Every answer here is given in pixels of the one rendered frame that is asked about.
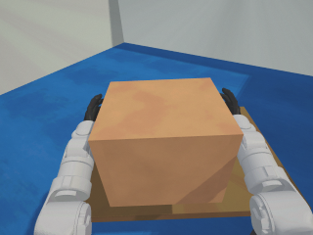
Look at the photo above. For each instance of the robot right upper arm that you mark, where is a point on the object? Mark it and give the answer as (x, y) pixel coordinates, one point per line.
(280, 213)

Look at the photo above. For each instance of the robot left upper arm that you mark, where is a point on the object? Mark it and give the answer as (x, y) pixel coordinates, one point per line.
(65, 218)

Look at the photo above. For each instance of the table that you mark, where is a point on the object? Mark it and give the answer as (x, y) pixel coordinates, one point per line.
(235, 202)

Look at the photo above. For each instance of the carton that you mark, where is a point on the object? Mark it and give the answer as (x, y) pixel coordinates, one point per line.
(164, 142)

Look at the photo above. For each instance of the robot left forearm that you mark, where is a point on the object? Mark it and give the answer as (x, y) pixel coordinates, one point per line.
(72, 183)

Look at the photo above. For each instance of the robot left hand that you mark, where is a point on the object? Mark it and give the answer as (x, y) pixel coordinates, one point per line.
(93, 108)

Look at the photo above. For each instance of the robot right hand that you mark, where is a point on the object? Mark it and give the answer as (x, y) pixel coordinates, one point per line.
(231, 101)

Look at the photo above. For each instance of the robot right forearm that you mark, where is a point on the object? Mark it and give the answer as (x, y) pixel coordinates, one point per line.
(262, 174)

